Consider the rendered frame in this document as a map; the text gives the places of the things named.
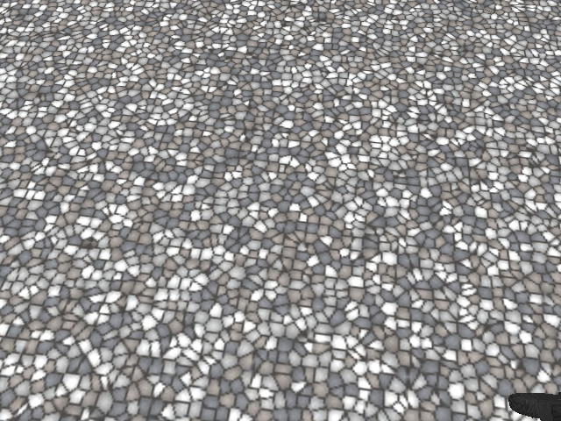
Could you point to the robot right hand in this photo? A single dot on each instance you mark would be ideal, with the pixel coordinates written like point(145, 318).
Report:
point(547, 407)

